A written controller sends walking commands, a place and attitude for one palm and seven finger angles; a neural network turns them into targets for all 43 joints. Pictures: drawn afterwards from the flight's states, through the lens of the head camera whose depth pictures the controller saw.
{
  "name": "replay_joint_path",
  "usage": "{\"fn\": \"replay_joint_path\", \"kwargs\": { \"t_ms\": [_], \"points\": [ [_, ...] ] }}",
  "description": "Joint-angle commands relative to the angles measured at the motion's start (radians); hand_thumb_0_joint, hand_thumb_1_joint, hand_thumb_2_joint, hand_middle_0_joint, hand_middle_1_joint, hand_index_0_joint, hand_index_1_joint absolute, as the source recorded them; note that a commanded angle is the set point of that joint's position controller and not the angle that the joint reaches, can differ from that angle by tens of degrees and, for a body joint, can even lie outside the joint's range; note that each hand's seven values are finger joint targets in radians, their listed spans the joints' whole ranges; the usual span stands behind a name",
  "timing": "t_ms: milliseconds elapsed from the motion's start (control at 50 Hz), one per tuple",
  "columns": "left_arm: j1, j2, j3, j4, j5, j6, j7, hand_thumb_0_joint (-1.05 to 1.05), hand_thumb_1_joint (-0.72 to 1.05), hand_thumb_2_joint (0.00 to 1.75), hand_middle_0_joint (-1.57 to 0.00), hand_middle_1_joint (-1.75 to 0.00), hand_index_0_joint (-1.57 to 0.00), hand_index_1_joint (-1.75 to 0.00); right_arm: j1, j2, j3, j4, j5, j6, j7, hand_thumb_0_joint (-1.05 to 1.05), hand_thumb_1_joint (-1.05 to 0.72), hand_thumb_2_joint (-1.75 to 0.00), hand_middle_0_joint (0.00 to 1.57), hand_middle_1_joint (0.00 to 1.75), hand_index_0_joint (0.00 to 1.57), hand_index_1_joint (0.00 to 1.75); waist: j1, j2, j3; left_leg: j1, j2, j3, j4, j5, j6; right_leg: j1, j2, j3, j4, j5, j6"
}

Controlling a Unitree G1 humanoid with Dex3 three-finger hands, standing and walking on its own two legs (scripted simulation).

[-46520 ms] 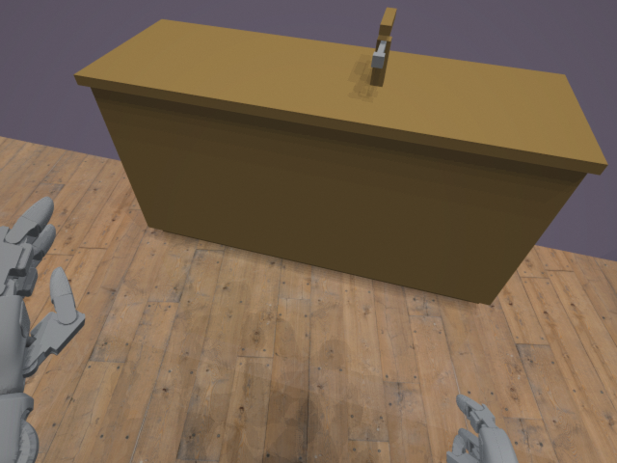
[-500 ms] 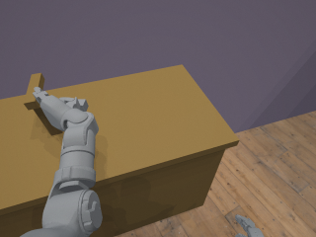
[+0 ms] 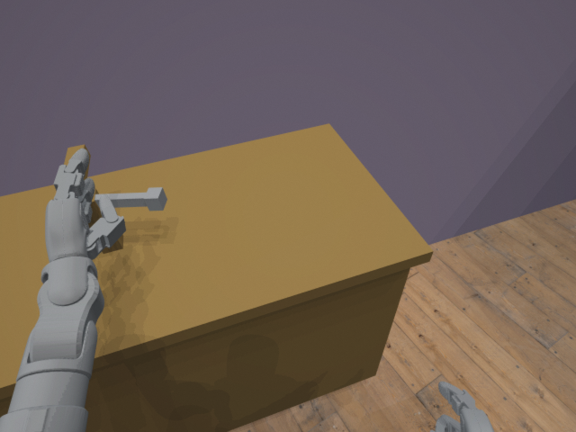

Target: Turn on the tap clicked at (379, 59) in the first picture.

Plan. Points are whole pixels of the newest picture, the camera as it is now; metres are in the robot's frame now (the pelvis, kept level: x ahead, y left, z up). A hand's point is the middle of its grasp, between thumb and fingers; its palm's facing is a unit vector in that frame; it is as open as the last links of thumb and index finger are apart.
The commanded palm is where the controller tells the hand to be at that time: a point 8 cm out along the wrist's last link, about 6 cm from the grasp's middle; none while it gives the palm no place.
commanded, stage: draw the hand back beside the body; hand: left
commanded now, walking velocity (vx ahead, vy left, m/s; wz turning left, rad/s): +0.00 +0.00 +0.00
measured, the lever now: (155, 199) +0.45 +0.26 +0.09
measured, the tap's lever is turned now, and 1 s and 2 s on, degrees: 72 72 72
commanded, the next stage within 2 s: step back with the hand held close in 1.10 s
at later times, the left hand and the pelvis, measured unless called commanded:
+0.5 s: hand (88, 271) +0.25 +0.25 +0.16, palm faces +0.33 -0.90 -0.27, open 7.5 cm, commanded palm +0.21 +0.30 +0.17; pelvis +0.00 +0.03 +0.01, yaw +1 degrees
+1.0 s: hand (46, 317) +0.19 +0.27 +0.16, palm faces +0.43 -0.83 -0.35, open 7.4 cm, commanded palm +0.16 +0.31 +0.17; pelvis +0.01 +0.02 +0.00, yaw +2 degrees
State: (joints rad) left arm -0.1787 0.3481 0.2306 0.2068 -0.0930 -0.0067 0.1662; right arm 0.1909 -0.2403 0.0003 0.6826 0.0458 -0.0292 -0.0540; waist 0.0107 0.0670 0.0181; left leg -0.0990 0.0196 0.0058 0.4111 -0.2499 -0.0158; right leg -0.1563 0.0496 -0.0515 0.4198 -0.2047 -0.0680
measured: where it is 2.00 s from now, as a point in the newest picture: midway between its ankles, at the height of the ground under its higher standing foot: outside the picture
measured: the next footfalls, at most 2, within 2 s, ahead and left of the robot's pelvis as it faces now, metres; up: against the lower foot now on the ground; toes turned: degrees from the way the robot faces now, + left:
none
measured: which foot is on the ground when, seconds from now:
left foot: down 0.00-1.00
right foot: down 0.00-1.00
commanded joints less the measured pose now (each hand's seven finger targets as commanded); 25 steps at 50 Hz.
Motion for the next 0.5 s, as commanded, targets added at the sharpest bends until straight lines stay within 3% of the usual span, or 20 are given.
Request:
{"fn": "replay_joint_path", "kwargs": {
  "t_ms": [0, 60, 120, 180, 280, 340, 380, 440, 460, 480],
  "points": [
    [-0.301, 0.180, 0.022, -0.301, 0.001, -0.144, -0.027, 0.00, 0.90, 0.90, -0.17, -0.21, -0.17, -0.21, -0.160, -0.096, -0.029, -0.168, -0.003, -0.073, 0.003, 0.00, -0.90, -0.90, 0.20, 0.30, 0.20, 0.30, 0.006, -0.052, -0.137, 0.013, -0.017, 0.012, -0.076, 0.069, 0.060, 0.087, -0.073, 0.085, -0.149, 0.040, 0.053],
    [-0.302, 0.177, 0.016, -0.369, 0.011, -0.175, -0.023, 0.00, 0.90, 0.90, -0.17, -0.22, -0.17, -0.22, -0.170, -0.097, -0.026, -0.163, -0.009, -0.088, 0.000, 0.00, -0.90, -0.90, 0.20, 0.30, 0.20, 0.30, 0.008, 0.002, -0.150, 0.051, -0.022, 0.002, -0.095, 0.080, 0.058, 0.092, -0.070, 0.070, -0.157, 0.041, 0.044],
    [-0.240, 0.173, 0.026, -0.376, 0.011, -0.191, -0.022, 0.00, 0.90, 0.90, -0.18, -0.23, -0.18, -0.23, -0.173, -0.094, -0.023, -0.160, -0.014, -0.092, -0.002, 0.00, -0.90, -0.90, 0.20, 0.30, 0.20, 0.30, 0.013, -0.046, -0.141, 0.051, -0.018, -0.002, -0.114, 0.075, 0.057, 0.108, -0.067, 0.062, -0.162, 0.031, 0.043],
    [-0.154, 0.167, 0.041, -0.405, 0.012, -0.201, -0.029, 0.00, 0.90, 0.90, -0.18, -0.24, -0.18, -0.24, -0.173, -0.089, -0.019, -0.162, -0.019, -0.090, -0.001, 0.00, -0.90, -0.90, 0.20, 0.30, 0.20, 0.30, 0.024, 0.006, -0.142, 0.058, -0.017, -0.013, -0.132, 0.107, 0.050, 0.132, -0.061, 0.052, -0.150, 0.068, 0.034],
    [0.017, 0.138, 0.043, -0.487, 0.008, -0.205, -0.051, 0.00, 0.90, 0.90, -0.18, -0.25, -0.18, -0.25, -0.171, -0.081, -0.017, -0.184, -0.026, -0.084, 0.011, 0.00, -0.90, -0.90, 0.20, 0.30, 0.20, 0.30, 0.039, -0.002, -0.129, 0.056, -0.006, -0.028, -0.138, 0.186, 0.036, 0.160, -0.053, 0.040, -0.134, 0.141, 0.027],
    [0.102, 0.135, 0.052, -0.526, 0.004, -0.196, -0.060, 0.00, 0.90, 0.90, -0.19, -0.26, -0.19, -0.26, -0.173, -0.081, -0.020, -0.195, -0.030, -0.075, 0.016, 0.00, -0.90, -0.90, 0.20, 0.30, 0.20, 0.30, 0.043, -0.051, -0.117, 0.051, 0.002, -0.029, -0.129, 0.224, 0.035, 0.162, -0.052, 0.041, -0.131, 0.176, 0.027],
    [0.122, 0.133, 0.057, -0.551, 0.006, -0.192, -0.064, 0.00, 0.90, 0.90, -0.19, -0.27, -0.19, -0.27, -0.172, -0.079, -0.019, -0.196, -0.031, -0.069, 0.018, 0.00, -0.90, -0.90, 0.20, 0.30, 0.20, 0.30, 0.041, -0.012, -0.090, 0.042, 0.002, -0.030, -0.130, 0.225, 0.031, 0.150, -0.052, 0.042, -0.132, 0.169, 0.024],
    [0.154, 0.130, 0.058, -0.594, 0.007, -0.185, -0.065, 0.00, 0.90, 0.90, -0.19, -0.28, -0.19, -0.28, -0.177, -0.076, -0.019, -0.204, -0.033, -0.067, 0.017, 0.00, -0.90, -0.90, 0.20, 0.30, 0.20, 0.30, 0.040, -0.023, -0.093, 0.049, 0.004, -0.032, -0.124, 0.215, 0.032, 0.143, -0.053, 0.041, -0.135, 0.158, 0.026],
    [0.150, 0.132, 0.059, -0.627, 0.011, -0.186, -0.065, 0.00, 0.90, 0.90, -0.19, -0.28, -0.19, -0.28, -0.181, -0.080, -0.017, -0.203, -0.032, -0.067, 0.017, 0.00, -0.90, -0.90, 0.20, 0.30, 0.20, 0.30, 0.038, 0.017, -0.094, 0.049, 0.003, -0.040, -0.127, 0.221, 0.028, 0.142, -0.051, 0.041, -0.134, 0.150, 0.022],
    [0.171, 0.131, 0.060, -0.629, 0.011, -0.186, -0.061, 0.00, 0.90, 0.90, -0.19, -0.28, -0.19, -0.28, -0.179, -0.078, -0.017, -0.205, -0.035, -0.070, 0.016, 0.00, -0.90, -0.90, 0.20, 0.30, 0.20, 0.30, 0.041, 0.007, -0.084, 0.049, 0.004, -0.042, -0.126, 0.216, 0.027, 0.139, -0.052, 0.040, -0.133, 0.146, 0.022]
  ]
}}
